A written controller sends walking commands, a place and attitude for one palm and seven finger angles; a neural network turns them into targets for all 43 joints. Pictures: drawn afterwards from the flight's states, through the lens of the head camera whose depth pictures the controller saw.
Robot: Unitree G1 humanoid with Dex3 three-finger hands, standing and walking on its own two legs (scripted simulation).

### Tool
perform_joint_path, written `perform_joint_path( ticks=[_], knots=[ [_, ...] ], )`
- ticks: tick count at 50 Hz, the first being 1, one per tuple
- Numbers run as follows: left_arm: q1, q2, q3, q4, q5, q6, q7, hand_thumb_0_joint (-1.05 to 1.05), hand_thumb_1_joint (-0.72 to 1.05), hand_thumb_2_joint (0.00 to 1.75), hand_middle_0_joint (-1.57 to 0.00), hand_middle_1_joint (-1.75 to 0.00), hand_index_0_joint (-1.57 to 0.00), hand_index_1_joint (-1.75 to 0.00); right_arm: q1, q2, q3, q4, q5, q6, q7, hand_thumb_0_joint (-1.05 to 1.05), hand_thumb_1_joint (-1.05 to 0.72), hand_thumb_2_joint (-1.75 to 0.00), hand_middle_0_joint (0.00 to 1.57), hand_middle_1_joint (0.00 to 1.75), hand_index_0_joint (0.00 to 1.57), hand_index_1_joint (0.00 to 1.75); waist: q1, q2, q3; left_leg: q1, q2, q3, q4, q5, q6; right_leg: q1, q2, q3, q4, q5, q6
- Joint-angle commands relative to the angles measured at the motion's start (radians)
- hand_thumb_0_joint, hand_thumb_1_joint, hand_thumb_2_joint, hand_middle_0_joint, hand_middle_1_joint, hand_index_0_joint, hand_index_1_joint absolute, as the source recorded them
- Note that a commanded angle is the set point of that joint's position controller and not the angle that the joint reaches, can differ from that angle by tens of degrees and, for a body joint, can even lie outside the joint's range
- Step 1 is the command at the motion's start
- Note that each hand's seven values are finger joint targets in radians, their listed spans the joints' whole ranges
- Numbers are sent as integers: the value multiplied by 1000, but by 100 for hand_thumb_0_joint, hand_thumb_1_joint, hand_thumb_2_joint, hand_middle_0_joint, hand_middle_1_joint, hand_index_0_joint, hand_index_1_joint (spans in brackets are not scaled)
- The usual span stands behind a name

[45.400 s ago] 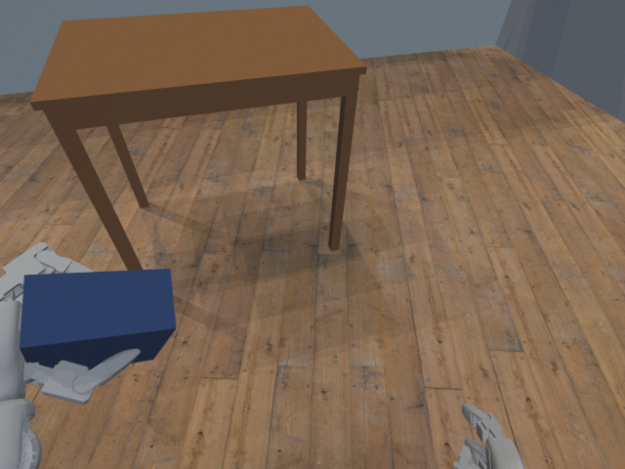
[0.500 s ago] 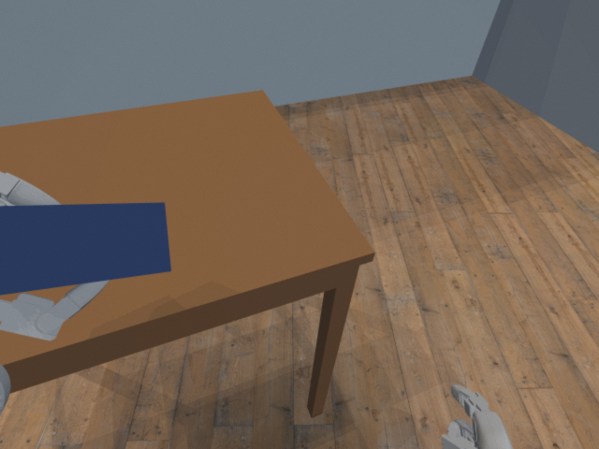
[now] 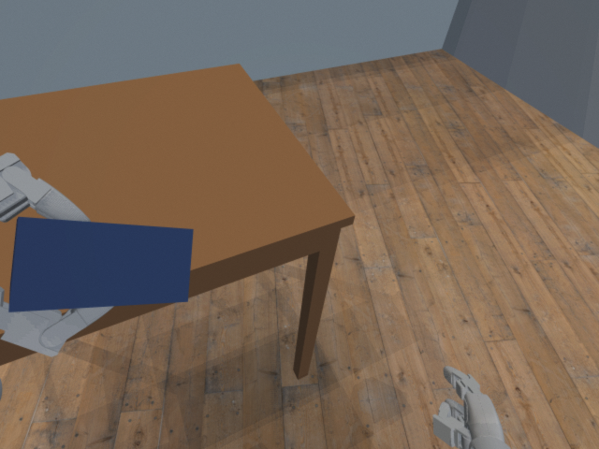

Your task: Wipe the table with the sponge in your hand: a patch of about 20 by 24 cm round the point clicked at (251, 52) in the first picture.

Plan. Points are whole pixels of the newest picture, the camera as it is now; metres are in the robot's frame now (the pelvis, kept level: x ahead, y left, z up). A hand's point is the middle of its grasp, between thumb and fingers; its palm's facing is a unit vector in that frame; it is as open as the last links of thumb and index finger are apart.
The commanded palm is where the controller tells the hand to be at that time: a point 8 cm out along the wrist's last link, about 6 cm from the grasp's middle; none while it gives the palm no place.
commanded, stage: step back with the hand held close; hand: left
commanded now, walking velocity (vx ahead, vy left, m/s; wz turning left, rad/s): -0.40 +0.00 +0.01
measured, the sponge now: (119, 258) +0.24 +0.18 +0.21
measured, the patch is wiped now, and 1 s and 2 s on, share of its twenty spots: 1.00 1.00 1.00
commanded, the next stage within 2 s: stop stepping back and stand still in 0.10 s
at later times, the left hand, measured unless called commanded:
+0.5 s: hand out of the picture +0.05 +0.23 +0.27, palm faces +0.45 -0.85 -0.27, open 9.6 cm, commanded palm +0.01 +0.28 +0.26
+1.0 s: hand out of the picture +0.03 +0.26 +0.26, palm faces +0.51 -0.80 -0.31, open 9.6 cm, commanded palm -0.02 +0.31 +0.26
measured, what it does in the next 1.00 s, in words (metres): walks backwards: right foot, then left foot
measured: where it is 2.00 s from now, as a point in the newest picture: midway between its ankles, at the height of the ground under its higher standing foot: outside the picture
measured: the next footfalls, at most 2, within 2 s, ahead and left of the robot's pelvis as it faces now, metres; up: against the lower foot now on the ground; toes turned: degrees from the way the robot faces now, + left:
right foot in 0.36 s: -0.13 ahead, -0.06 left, +0.00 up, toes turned -3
left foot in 0.58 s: -0.12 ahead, +0.16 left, +0.00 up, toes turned +3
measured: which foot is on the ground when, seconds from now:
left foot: down 0.00-0.36, up 0.38-0.56, down 0.58-0.76, up 0.78-0.98, down 1.00-1.00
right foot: down 0.00-0.06, up 0.08-0.34, down 0.36-1.00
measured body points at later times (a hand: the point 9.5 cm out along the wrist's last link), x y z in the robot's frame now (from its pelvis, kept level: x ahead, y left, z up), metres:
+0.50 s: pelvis -0.15 +0.01 +0.01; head -0.21 +0.01 +0.45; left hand +0.02 +0.28 +0.28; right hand -0.01 -0.22 -0.09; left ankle -0.12 +0.13 -0.69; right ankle -0.18 -0.10 -0.73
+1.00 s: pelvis -0.17 +0.02 -0.01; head -0.20 +0.01 +0.44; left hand +0.00 +0.30 +0.28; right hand -0.02 -0.21 -0.10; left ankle -0.14 +0.17 -0.74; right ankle -0.17 -0.06 -0.73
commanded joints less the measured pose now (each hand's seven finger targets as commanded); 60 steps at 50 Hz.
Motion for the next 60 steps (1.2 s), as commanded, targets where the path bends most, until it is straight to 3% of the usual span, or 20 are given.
perform_joint_path(
  ticks=[1,3,4,11,15,16,18,19,20,26,29,31,35,36,38,41,47,50,53,60],
  knots=[
    [3,177,189,-151,-23,-31,38,0,10,130,-120,-160,-120,-160,-60,-134,-48,-158,16,-10,-17,0,-90,-90,20,30,20,30,23,81,-273,257,137,-77,-206,810,31,126,-98,-13,92,583,15],
    [17,178,188,-233,-25,-28,35,0,10,130,-120,-160,-120,-160,-69,-133,-49,-183,-6,-28,8,0,-90,-90,20,30,20,30,32,254,-318,368,265,-196,-255,1086,76,-56,-14,-30,282,-126,17],
    [8,155,168,-257,-17,-25,32,0,10,130,-120,-160,-120,-160,-62,-134,-52,-166,-21,-49,19,0,-90,-90,20,30,20,30,36,280,-314,286,291,-194,-294,930,95,-33,-15,-13,433,-210,17],
    [-105,102,87,-205,-13,24,67,0,10,130,-120,-160,-120,-160,-71,-121,-43,-103,-6,-126,25,0,-90,-90,20,30,20,30,28,258,-159,178,225,-144,-448,197,116,-31,-6,-60,391,-201,15],
    [-108,129,111,-138,-22,44,68,0,10,130,-120,-160,-120,-160,-88,-126,-26,-118,-14,-118,18,0,-90,-90,20,30,20,30,35,308,-99,-77,104,-78,-516,-347,23,278,36,-169,-47,-193,-40],
    [-90,119,101,-115,-16,41,59,0,10,130,-120,-160,-120,-160,-77,-107,-23,-118,-14,-108,20,0,-90,-90,20,30,20,30,33,178,-103,-53,32,-11,-344,-308,-6,258,-36,-106,-211,-158,-77],
    [-153,166,119,-137,-20,28,51,0,10,130,-120,-160,-120,-160,-60,-113,-17,-101,-13,-93,24,0,-90,-90,20,30,20,30,26,-179,-50,70,-37,-8,314,-87,-5,-153,-401,311,-431,-202,-213],
    [-251,169,120,-141,-13,22,53,0,10,130,-120,-160,-120,-160,-57,-109,-2,-94,-11,-99,26,0,-90,-90,20,30,20,30,14,-155,-61,2,3,-26,381,-58,5,-147,-407,261,-382,-207,-217],
    [-292,151,92,-112,-18,26,41,0,10,130,-120,-160,-120,-160,-55,-114,-22,-89,12,-104,30,0,-90,-90,20,30,20,30,0,-233,-62,-47,-11,-41,434,-71,5,-143,-365,251,-362,-305,-189],
    [-323,92,37,101,-5,36,63,0,10,130,-120,-160,-120,-160,-54,-130,1,-85,9,-96,-13,0,-90,-90,20,30,20,30,13,-9,37,179,35,78,-76,-173,68,-157,-271,88,-175,-406,-136],
    [-267,88,74,-11,-12,14,69,0,10,130,-120,-160,-120,-160,-19,-167,-7,-127,8,-122,-14,0,-90,-90,20,30,20,30,15,206,18,207,173,-216,-319,-294,156,-142,-53,-80,125,-223,-58],
    [-214,115,116,-44,-9,5,73,0,10,130,-120,-160,-120,-160,-3,-138,-3,-124,14,-131,-5,0,-90,-90,20,30,20,30,-5,263,-4,145,270,-415,-467,-481,201,-185,-24,-128,399,-258,-9],
    [-212,115,113,-108,4,4,71,0,10,130,-120,-160,-120,-160,-42,-134,6,-98,-3,-174,19,0,-90,-90,20,30,20,30,34,215,18,-54,189,-143,-328,-368,131,130,-32,-176,85,-169,-24],
    [-188,116,118,-71,11,6,68,0,10,130,-120,-160,-120,-160,-49,-145,-4,-102,-11,-175,18,0,-90,-90,20,30,20,30,49,128,33,-173,128,-65,-162,-369,107,242,-57,-112,-43,-137,-51],
    [-254,139,122,-79,9,4,64,0,10,130,-120,-160,-120,-160,-51,-133,-25,-104,-5,-177,24,0,-90,-90,20,30,20,30,36,-232,19,-297,-5,38,399,-261,51,214,-418,511,-316,-253,-210],
    [-269,142,137,-72,-2,-29,48,0,10,130,-120,-160,-120,-160,-11,-119,-24,-63,-1,-178,32,0,-90,-90,20,30,20,30,10,-8,33,-182,63,-53,448,-149,43,110,-408,314,-241,49,-237],
    [-221,90,93,33,-15,-11,64,0,10,130,-120,-160,-120,-160,-45,-106,-1,-94,5,-147,4,0,-90,-90,20,30,20,30,22,-22,15,233,34,67,-137,-66,66,-46,-240,48,-131,-168,-106],
    [-219,78,94,-42,-15,-16,68,0,10,130,-120,-160,-120,-160,-54,-155,-16,-137,16,-152,6,0,-90,-90,20,30,20,30,40,153,-6,220,192,-219,-277,-47,139,-36,-85,-67,48,-35,-10],
    [-178,83,113,-45,-2,-9,60,0,10,130,-120,-160,-120,-160,-41,-126,-7,-132,18,-159,11,0,-90,-90,20,30,20,30,31,119,22,52,135,-128,-274,-115,98,81,-72,-71,-29,-3,-5],
    [-168,110,129,-123,-2,-24,59,0,10,130,-120,-160,-120,-160,-36,-124,-24,-129,8,-172,20,0,-90,-90,20,30,20,30,26,84,-119,229,88,-24,-146,336,59,158,-152,-4,-28,397,-32]
  ],
)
